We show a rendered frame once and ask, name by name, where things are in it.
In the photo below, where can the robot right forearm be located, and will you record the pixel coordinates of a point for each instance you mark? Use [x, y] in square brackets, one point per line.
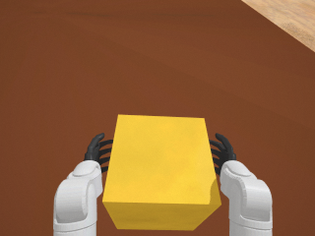
[250, 210]

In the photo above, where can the carton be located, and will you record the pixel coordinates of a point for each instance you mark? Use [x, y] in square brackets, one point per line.
[161, 174]

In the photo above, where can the right robot hand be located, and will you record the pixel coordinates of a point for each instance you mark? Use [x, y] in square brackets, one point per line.
[225, 152]

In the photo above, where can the robot left forearm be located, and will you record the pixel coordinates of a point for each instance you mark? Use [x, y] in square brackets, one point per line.
[75, 204]

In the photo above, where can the left robot hand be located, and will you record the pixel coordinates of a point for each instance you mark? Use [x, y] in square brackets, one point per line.
[94, 152]

